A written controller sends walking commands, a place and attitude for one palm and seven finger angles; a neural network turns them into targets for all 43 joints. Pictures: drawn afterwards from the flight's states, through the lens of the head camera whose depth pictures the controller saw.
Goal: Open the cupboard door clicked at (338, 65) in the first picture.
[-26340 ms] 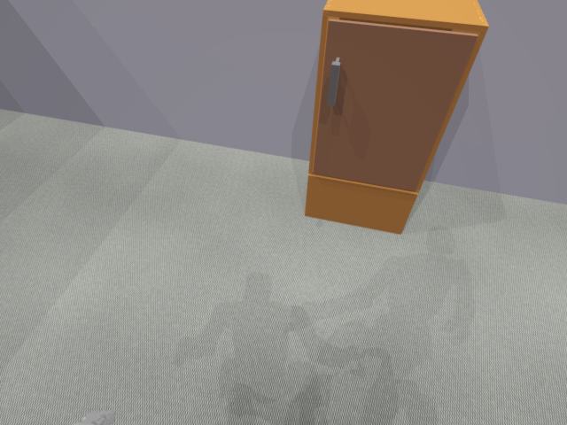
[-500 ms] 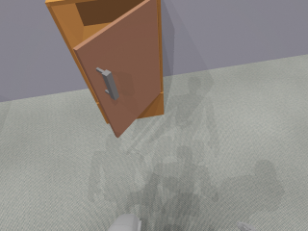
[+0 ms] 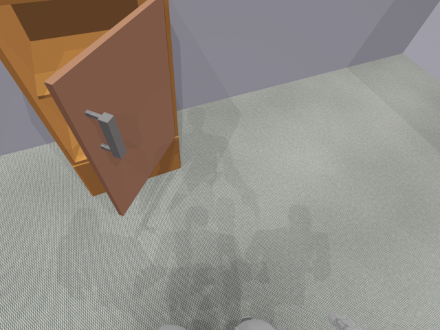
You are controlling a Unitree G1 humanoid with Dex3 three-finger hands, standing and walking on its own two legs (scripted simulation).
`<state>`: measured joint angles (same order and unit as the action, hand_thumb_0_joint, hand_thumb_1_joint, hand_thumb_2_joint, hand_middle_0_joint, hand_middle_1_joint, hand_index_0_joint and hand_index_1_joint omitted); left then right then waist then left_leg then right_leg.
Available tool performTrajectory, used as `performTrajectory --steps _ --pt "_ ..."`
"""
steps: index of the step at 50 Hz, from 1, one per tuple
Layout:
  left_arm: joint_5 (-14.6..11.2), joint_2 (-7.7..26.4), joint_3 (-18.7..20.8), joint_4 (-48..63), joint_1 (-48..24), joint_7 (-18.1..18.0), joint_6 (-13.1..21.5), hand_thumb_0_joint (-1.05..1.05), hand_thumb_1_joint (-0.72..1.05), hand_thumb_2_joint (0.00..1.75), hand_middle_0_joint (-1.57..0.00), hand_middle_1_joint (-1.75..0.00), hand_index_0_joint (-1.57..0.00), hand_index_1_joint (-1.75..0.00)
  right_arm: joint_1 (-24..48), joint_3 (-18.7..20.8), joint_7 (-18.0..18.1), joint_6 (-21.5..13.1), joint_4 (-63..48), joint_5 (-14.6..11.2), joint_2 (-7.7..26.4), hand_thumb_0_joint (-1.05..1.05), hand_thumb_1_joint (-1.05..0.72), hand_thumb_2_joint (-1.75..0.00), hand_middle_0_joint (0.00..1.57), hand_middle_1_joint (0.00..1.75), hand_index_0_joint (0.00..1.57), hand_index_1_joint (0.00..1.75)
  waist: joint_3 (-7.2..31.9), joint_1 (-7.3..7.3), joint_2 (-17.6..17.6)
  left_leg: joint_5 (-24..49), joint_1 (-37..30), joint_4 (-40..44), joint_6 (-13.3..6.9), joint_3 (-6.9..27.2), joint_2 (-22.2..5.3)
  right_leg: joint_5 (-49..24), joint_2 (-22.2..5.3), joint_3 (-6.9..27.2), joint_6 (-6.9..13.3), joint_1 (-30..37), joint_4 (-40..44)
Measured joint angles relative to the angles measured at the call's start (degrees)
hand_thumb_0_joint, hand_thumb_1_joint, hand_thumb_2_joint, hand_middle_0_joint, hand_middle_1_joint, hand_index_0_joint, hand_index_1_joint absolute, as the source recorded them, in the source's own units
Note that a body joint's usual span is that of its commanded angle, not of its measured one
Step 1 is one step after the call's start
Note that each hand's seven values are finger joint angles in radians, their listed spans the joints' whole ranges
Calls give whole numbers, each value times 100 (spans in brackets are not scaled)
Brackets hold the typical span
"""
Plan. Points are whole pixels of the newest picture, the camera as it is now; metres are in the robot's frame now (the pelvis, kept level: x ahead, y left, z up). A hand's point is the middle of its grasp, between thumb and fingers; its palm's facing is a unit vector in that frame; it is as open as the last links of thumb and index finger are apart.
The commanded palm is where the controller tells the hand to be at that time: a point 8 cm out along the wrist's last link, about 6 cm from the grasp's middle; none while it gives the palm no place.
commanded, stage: walk to a spot facing it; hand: left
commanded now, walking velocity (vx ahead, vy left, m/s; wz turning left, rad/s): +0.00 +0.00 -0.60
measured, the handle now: (105, 134) +0.51 +0.33 -0.05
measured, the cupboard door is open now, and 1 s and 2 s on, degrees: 44 44 44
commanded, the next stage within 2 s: none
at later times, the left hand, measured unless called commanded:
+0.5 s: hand (166, 287) +0.21 +0.13 -0.16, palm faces -0.37 -0.90 -0.25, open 7.3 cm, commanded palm none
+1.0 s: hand (227, 232) +0.34 +0.01 -0.16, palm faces -0.67 -0.73 -0.16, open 7.3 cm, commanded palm none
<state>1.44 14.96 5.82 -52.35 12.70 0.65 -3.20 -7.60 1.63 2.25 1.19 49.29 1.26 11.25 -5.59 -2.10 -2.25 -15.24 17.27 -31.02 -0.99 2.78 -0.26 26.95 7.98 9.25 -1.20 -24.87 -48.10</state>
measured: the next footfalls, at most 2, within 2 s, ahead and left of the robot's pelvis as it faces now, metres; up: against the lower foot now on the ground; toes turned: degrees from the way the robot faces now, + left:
right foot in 0.36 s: +0.00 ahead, -0.14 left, +0.00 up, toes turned -19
left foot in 0.66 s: +0.16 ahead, +0.08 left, +0.00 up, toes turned -22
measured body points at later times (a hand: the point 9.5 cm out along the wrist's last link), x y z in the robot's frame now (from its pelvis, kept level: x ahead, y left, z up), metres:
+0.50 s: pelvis +0.02 -0.01 -0.01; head +0.07 -0.04 +0.44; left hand +0.22 +0.17 -0.14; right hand -0.06 -0.28 -0.15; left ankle +0.02 +0.12 -0.68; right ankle -0.04 -0.13 -0.74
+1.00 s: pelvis +0.13 -0.06 +0.00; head +0.17 -0.09 +0.45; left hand +0.38 +0.04 -0.14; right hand -0.07 -0.21 -0.13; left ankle +0.12 +0.09 -0.74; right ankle +0.12 -0.23 -0.69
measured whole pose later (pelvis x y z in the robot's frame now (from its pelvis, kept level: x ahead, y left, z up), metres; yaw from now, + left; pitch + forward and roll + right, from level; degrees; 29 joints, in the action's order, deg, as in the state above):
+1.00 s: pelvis +0.13 -0.06 +0.00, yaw -40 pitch +1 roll -1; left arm 1.9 13.1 4.3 -52.6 5.5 4.6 -2.4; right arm -25.5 0.9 0.8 -2.8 56.3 2.4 10.4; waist -4.9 2.4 -0.6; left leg -20.1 1.4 -21.6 3.0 -16.0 -7.6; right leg 13.9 -4.1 -5.8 -0.1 -33.2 -47.0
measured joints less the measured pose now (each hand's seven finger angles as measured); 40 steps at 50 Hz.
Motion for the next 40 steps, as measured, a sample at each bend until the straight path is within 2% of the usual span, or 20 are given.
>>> performTrajectory --steps 3,6,11,15,17,18,19,21,24,27,31,33,34,36,38,40 --pt "22 141 51 69 -141 90 5 0 91 90 -20 -30 -20 -30 -245 -90 -7 3 21 57 -61 0 -91 -90 20 29 21 30 -52 -4 36 26 -189 239 -6 -173 -188 -32 -316 -512 -143 -456 -1187" --pt "11 200 48 139 -229 150 -12 0 91 90 -20 -30 -20 -30 -430 -121 -6 -10 77 67 -66 0 -91 -90 20 30 21 30 -75 7 115 53 -336 397 -15 -406 -361 -201 -636 -751 -227 -563 -1393" --pt "-1 189 -19 119 -403 201 -67 0 92 90 -20 -30 -20 -30 -676 -98 -46 -42 170 69 -15 0 -91 -90 20 30 21 30 -66 144 182 -99 -471 352 11 -870 -552 -288 -960 -988 -227 -250 -584" --pt "-10 103 -105 113 -624 216 -69 0 92 90 -20 -30 -20 -30 -852 -46 -83 -47 248 72 81 0 -91 -90 20 30 21 30 -58 315 247 -307 -470 117 86 -1185 -668 -240 -959 -1192 -98 222 222" --pt "-21 50 -147 156 -717 213 -26 0 92 90 -20 -30 -20 -30 -957 -13 -97 -35 288 55 146 0 -91 -90 20 30 21 30 -36 375 289 -456 -423 -102 158 -1317 -730 -586 -897 -1292 -1 598 900" --pt "-20 46 -176 207 -730 211 26 0 91 90 -20 -30 -20 -30 -1036 4 -109 -22 293 30 177 0 -91 -90 20 30 21 30 9 389 270 -578 -345 -317 204 -1382 -741 -1126 -897 -1294 91 836 1353" --pt "-6 53 -188 255 -720 183 112 0 91 90 -20 -30 -20 -30 -1075 22 -122 14 310 -3 202 0 -91 -90 20 30 21 30 75 366 207 -799 -174 -753 274 -1415 -718 -973 -921 -1201 145 936 1575" --pt "-28 -74 -224 240 -750 78 213 0 91 90 -20 -30 -20 -30 -916 71 -97 146 409 -54 331 0 -91 -90 20 30 21 30 -1 376 367 -1435 248 -1920 346 -981 -673 -679 -784 -1073 174 838 1368" --pt "-23 -191 -257 246 -670 -25 193 0 91 90 -20 -30 -20 -30 -721 118 -91 224 398 -66 361 1 -91 -90 20 29 20 30 -60 412 376 -1439 702 -2844 446 -655 -535 -818 -709 -875 145 920 1495" --pt "-7 -231 -259 194 -520 -48 173 0 91 90 -20 -30 -20 -30 -593 117 -147 184 300 -47 273 1 -91 -90 20 29 20 29 -19 370 211 -1235 816 -2580 519 -609 -462 -930 -704 -637 147 1044 1705" --pt "25 -246 -252 76 -245 49 174 0 91 89 -20 -30 -21 -30 -487 104 -230 31 161 -27 157 1 -91 -90 20 29 20 29 107 254 32 -971 514 -1324 495 -644 -321 -865 -700 -309 116 1118 1718" --pt "16 -255 -233 23 -66 100 137 0 91 89 -21 -30 -21 -30 -527 72 -237 -114 72 -11 154 1 -91 -90 20 29 20 29 232 238 44 -741 159 -431 430 -701 -285 -627 -643 -197 108 1026 1447" --pt "3 -258 -217 -16 -5 117 103 0 91 89 -21 -30 -21 -30 -549 65 -222 -201 42 22 152 0 -91 -90 20 29 20 30 282 258 78 -402 172 -396 316 -725 -317 -190 -594 -216 136 856 1023" --pt "16 -226 -169 -124 35 163 14 0 91 89 -20 -30 -21 -30 -628 12 -181 -314 47 82 89 0 -91 -90 20 29 20 30 305 275 76 -354 108 -544 108 -885 -403 229 -590 -437 168 381 -194" --pt "58 -164 -103 -169 9 238 14 1 91 90 -20 -30 -20 -30 -830 -40 -176 -363 76 117 1 0 -91 -90 20 29 21 30 326 302 44 -373 -133 -287 50 -1001 -462 -26 -702 -736 163 -102 -1216" --pt "79 -118 -60 -129 -83 309 46 1 91 90 -20 -30 -20 -30 -1045 -87 -163 -386 177 117 -65 0 -91 -90 20 29 21 30 308 276 30 -257 -419 134 111 -1094 -513 -489 -867 -973 103 -481 -1686"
